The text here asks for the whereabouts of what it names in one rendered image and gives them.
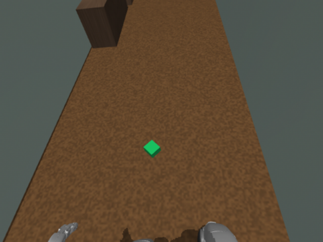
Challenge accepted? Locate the left robot hand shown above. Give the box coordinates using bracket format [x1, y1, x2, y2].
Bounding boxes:
[48, 222, 78, 242]

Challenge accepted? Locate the small box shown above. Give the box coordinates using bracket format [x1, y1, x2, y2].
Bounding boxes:
[143, 140, 161, 158]

